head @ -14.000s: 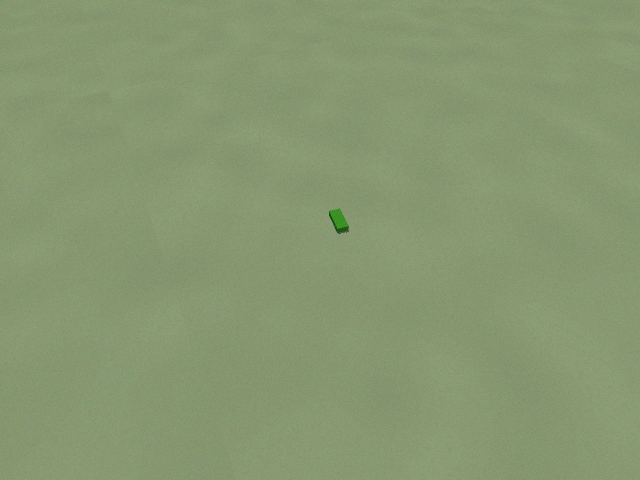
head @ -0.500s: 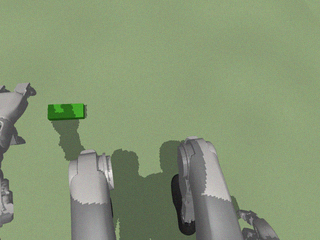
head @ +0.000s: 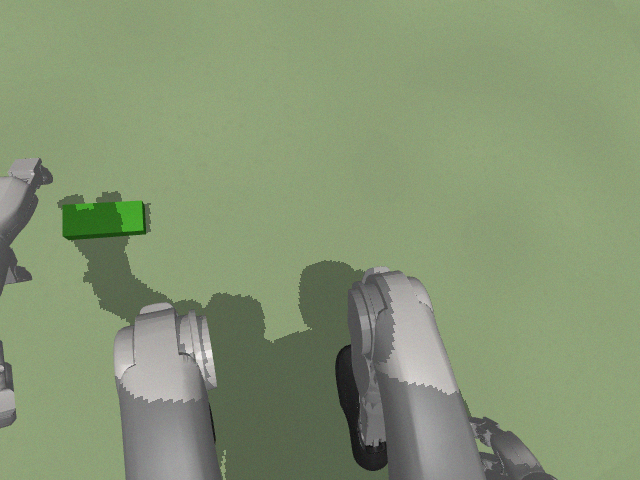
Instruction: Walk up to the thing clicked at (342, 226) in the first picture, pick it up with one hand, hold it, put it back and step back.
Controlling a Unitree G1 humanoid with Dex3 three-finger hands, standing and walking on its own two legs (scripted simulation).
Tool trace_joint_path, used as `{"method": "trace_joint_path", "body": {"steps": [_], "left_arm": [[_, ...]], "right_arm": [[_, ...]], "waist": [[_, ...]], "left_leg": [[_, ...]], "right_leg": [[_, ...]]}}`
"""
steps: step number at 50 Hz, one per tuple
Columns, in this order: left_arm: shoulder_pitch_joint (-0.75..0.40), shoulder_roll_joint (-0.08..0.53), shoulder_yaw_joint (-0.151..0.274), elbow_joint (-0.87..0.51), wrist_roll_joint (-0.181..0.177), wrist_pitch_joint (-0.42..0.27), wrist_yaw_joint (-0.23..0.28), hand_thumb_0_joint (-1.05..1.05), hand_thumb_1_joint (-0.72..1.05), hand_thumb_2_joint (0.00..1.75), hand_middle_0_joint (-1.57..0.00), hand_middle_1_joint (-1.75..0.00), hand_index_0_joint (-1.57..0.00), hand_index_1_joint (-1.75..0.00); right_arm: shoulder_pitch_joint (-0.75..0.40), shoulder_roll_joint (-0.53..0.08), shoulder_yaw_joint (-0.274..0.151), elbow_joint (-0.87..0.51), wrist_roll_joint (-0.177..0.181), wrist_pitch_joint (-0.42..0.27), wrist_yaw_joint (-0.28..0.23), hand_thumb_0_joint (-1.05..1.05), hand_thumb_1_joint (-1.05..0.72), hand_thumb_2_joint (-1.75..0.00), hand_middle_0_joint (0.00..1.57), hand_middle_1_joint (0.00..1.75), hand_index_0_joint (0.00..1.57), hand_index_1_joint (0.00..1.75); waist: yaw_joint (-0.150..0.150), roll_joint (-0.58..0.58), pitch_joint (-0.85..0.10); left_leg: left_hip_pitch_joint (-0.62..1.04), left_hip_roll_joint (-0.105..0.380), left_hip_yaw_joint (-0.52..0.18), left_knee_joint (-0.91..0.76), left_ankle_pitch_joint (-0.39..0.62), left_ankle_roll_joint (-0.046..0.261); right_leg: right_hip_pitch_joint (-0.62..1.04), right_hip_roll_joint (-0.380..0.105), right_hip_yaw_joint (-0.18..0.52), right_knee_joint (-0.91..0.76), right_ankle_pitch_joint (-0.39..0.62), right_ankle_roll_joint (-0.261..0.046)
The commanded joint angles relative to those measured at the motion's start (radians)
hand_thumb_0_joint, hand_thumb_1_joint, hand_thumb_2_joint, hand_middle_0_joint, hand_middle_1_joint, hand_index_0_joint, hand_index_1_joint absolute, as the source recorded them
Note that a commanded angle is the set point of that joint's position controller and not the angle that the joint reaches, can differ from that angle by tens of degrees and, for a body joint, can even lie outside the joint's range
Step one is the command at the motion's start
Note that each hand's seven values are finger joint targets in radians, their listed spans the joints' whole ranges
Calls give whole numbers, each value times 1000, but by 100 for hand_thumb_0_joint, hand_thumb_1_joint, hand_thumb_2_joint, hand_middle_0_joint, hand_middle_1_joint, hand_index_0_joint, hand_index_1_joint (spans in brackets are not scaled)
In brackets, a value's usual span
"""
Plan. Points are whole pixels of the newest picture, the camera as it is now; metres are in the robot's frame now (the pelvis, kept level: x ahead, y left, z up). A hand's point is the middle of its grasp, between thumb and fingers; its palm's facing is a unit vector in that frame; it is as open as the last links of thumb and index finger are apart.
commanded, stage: rise first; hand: left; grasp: from above
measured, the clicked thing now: (105, 220) +0.49 +0.26 -0.31
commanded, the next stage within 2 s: approach in 0.26 s
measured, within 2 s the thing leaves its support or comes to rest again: neither
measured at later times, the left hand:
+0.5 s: hand (28, 230) +0.44 +0.32 -0.18, palm faces -0.46 -0.05 -0.89, open 13.7 cm
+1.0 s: hand (84, 194) +0.49 +0.26 -0.19, palm faces -0.46 -0.04 -0.88, open 14.1 cm
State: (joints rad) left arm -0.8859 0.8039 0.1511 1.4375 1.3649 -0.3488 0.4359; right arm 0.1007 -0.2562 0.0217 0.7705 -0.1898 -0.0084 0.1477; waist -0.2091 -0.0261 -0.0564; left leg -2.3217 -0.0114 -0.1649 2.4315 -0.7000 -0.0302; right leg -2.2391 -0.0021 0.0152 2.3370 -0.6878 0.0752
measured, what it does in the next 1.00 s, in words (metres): stands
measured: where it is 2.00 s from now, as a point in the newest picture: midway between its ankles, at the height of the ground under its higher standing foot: (284, 450)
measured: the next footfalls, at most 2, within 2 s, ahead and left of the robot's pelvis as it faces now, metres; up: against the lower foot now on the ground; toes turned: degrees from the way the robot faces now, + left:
none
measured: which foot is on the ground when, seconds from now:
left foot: down 0.00-1.00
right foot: down 0.00-1.00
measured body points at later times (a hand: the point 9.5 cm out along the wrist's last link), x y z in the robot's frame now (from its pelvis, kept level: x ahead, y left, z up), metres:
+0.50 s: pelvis +0.00 +0.00 -0.01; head +0.25 +0.08 +0.36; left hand +0.46 +0.32 -0.13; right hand +0.06 -0.29 -0.11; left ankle +0.07 +0.13 -0.29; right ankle +0.10 -0.15 -0.29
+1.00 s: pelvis +0.00 +0.00 -0.01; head +0.25 +0.05 +0.36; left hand +0.51 +0.26 -0.14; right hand +0.02 -0.27 -0.10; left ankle +0.07 +0.13 -0.29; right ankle +0.10 -0.15 -0.29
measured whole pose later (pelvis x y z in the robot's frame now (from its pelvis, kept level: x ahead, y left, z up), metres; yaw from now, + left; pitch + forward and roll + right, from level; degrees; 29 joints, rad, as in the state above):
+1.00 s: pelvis +0.00 +0.00 -0.01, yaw -2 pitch +33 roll -9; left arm -1.03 0.79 0.11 1.55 1.28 -0.16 0.42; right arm 0.16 -0.29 0.12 0.71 -0.16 -0.05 0.16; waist -0.34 0.01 0.01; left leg -2.34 0.00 -0.19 2.45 -0.70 -0.03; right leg -2.27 0.02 0.00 2.34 -0.66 0.09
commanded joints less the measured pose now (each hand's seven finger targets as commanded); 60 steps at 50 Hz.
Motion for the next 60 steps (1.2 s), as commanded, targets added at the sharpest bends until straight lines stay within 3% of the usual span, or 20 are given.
{"method": "trace_joint_path", "body": {"steps": [1,4,7,9,11,14,16,18,20,26,28,31,37,41,43,49,53,55,58,60], "left_arm": [[-270,285,63,-141,-36,10,42,0,-39,88,-21,-84,-21,-84],[-260,264,41,-119,-33,16,32,0,-40,89,-20,-86,-20,-86],[-277,300,68,-138,-45,13,35,0,-42,91,-19,-85,-19,-86],[-254,293,65,-126,-47,10,36,0,-40,90,-20,-86,-19,-86],[-269,280,46,-116,-41,7,30,0,-42,91,-18,-88,-18,-88],[-264,319,79,-133,-51,2,39,0,-42,92,-18,-87,-18,-87],[-266,288,53,-112,-43,1,34,0,-43,92,-17,-89,-17,-89],[-270,302,62,-105,-45,0,38,0,-50,99,-16,-85,-12,-90],[-296,280,44,-102,-43,-5,43,0,-47,94,-9,-99,-11,-98],[-400,185,-51,-108,-36,-7,54,0,-50,96,-8,-103,-9,-102],[-441,175,-61,-123,-33,6,70,0,-51,98,-7,-103,-9,-102],[-459,191,-47,-127,-20,54,101,0,-52,98,-8,-103,-9,-101],[-462,194,-36,-6,-7,172,112,0,-54,101,-7,-100,-8,-100],[-417,189,-53,60,-40,220,76,0,-52,99,-8,-100,-9,-99],[-394,239,-33,60,-63,226,55,0,-53,100,-8,-100,-8,-100],[-329,299,-2,-15,-122,173,-10,0,-54,99,-8,-100,-8,-99],[-383,291,-6,-139,-121,98,-38,0,-52,97,-10,-100,-10,-99],[-366,255,-15,-179,-120,67,-41,0,-50,97,-11,-97,-12,-97],[-401,159,-81,-229,-116,32,-33,0,-47,96,-13,-97,-13,-96],[-415,168,-79,-212,-107,26,-11,0,-47,99,-13,-97,-13,-97]], "right_arm": [[201,-263,-78,-7,2,-6,-16,0,-91,-90,20,30,20,30],[200,-258,-73,-8,-4,-5,-14,0,-91,-90,20,30,20,30],[202,-268,-68,-11,-4,-5,-13,0,-90,-90,20,30,20,30],[197,-266,-66,-12,-4,-4,-13,0,-90,-90,20,30,20,30],[197,-266,-65,-12,-5,-4,-10,0,-90,-90,20,30,20,30],[199,-272,-65,-12,-3,-4,-11,0,-90,-90,20,30,20,30],[196,-270,-63,-6,-6,-4,-9,0,-90,-90,20,30,20,30],[195,-274,-60,-9,-4,-5,-9,0,-91,-90,20,30,20,30],[197,-277,-61,-6,-8,-6,-8,0,-90,-90,20,30,20,30],[222,-283,-55,5,-11,-23,-5,0,-91,-90,20,30,20,30],[233,-286,-51,3,-14,-29,-4,0,-91,-90,20,30,20,30],[236,-290,-50,-9,-9,-33,-7,0,-91,-90,20,30,20,30],[230,-287,-26,-31,6,-29,-4,0,-91,-90,20,30,20,30],[224,-290,0,-54,17,-39,-4,0,-90,-89,20,30,20,30],[223,-295,7,-64,25,-44,-5,0,-90,-89,20,30,20,30],[222,-298,15,-82,38,-46,-5,0,-91,-90,20,30,20,30],[256,-298,0,-66,27,-39,-3,0,-91,-90,20,30,20,30],[278,-299,-10,-56,21,-36,-1,0,-91,-90,20,30,20,30],[285,-293,-29,-47,21,-32,-1,0,-90,-89,20,30,20,30],[286,-300,-35,-41,22,-30,-3,0,-90,-89,20,30,20,30]], "waist": [[8,305,-685],[-5,299,-654],[0,299,-664],[7,300,-670],[-13,302,-645],[3,305,-660],[-12,290,-639],[-13,306,-629],[-26,303,-625],[-95,330,-621],[-108,352,-625],[-95,424,-669],[-98,390,-657],[-114,313,-600],[-101,275,-601],[-73,285,-633],[-96,324,-651],[-93,352,-653],[-122,370,-653],[-119,359,-627]], "left_leg": [[581,-11,126,-258,225,57],[550,-14,131,-253,211,60],[539,-13,130,-250,195,61],[543,-14,131,-250,198,58],[533,-14,128,-244,197,59],[539,-13,131,-237,208,58],[535,-11,127,-230,201,57],[536,-12,126,-230,196,56],[523,-10,121,-234,177,56],[554,-4,108,-213,198,53],[564,-3,108,-221,191,51],[613,2,116,-239,216,44],[547,-5,120,-258,199,52],[462,-10,125,-234,193,68],[418,-11,129,-223,183,76],[422,-10,121,-230,191,64],[463,-7,114,-207,197,56],[499,-6,112,-211,199,48],[531,-1,106,-221,166,43],[524,-1,105,-221,165,42]], "right_leg": [[273,18,-160,-198,233,-88],[274,20,-158,-207,227,-91],[290,20,-159,-209,216,-91],[287,22,-160,-206,216,-92],[280,25,-164,-205,219,-93],[295,23,-160,-203,229,-92],[281,27,-163,-206,228,-92],[273,26,-164,-202,221,-92],[260,29,-174,-203,206,-92],[239,31,-184,-198,236,-88],[236,30,-189,-197,230,-88],[233,29,-192,-187,251,-87],[242,30,-188,-196,257,-98],[291,32,-173,-205,271,-96],[335,33,-164,-212,265,-90],[397,36,-166,-208,247,-93],[375,37,-172,-213,251,-95],[359,34,-178,-214,250,-97],[314,37,-186,-227,224,-97],[293,35,-188,-226,223,-96]]}}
